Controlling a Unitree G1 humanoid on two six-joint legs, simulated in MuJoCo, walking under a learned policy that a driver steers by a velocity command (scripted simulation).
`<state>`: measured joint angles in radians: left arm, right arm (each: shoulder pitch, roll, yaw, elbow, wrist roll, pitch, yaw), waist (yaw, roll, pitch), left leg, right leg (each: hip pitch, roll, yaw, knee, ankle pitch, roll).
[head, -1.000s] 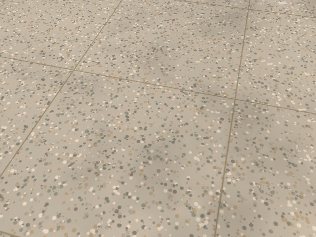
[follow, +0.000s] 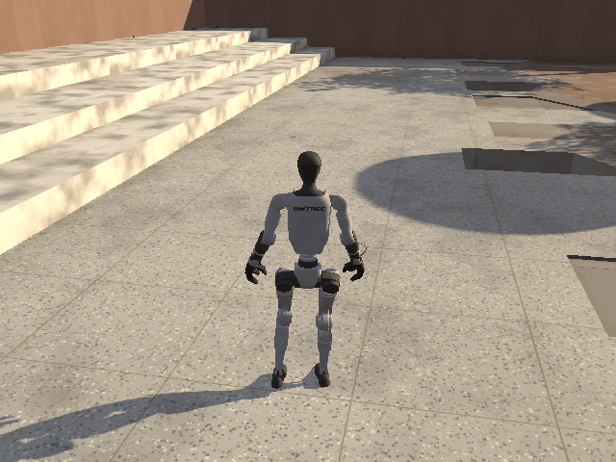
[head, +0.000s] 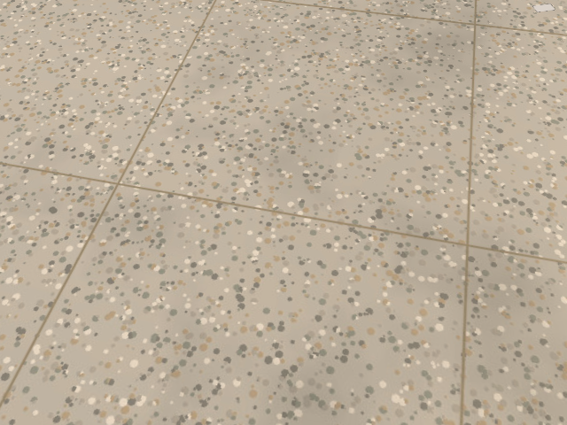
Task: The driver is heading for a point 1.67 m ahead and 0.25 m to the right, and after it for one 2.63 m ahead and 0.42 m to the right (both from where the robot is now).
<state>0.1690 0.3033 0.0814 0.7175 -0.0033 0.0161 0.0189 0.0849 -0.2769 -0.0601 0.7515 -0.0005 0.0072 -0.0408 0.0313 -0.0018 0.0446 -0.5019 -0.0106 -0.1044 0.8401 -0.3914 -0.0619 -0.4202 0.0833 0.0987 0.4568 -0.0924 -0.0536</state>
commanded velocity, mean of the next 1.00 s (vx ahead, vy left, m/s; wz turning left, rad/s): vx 0.01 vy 0.00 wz -0.40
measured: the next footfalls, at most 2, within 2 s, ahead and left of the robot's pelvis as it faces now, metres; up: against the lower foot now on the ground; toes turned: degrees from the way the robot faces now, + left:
left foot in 0.12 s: +0.09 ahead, +0.15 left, +0.00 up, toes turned -10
right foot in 0.54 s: +0.02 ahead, -0.11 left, +0.00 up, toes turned -22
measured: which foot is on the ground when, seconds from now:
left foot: up 0.00-0.10, down 0.12-0.54, up 0.56-0.88, down 0.90-1.00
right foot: down 0.00-0.14, up 0.16-0.52, down 0.54-1.00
